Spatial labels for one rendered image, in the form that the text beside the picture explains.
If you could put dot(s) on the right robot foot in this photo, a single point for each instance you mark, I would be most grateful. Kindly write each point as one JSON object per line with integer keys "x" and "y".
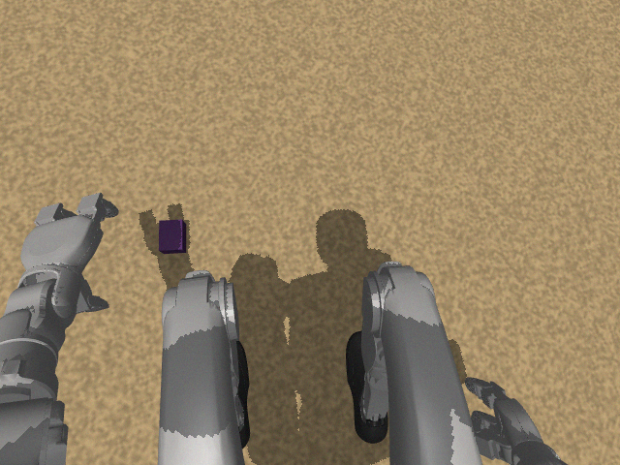
{"x": 368, "y": 430}

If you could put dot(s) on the right robot arm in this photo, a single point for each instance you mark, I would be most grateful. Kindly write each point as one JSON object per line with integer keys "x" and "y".
{"x": 534, "y": 453}

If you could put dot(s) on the right robot hand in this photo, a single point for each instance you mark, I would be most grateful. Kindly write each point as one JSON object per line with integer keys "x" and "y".
{"x": 497, "y": 436}

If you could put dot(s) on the left robot hand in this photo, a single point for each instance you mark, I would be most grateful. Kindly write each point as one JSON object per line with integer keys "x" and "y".
{"x": 65, "y": 239}

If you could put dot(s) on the left robot arm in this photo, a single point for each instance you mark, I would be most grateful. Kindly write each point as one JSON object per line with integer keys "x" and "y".
{"x": 32, "y": 332}

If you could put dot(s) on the small box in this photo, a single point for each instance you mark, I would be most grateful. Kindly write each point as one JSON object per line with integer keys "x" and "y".
{"x": 172, "y": 236}

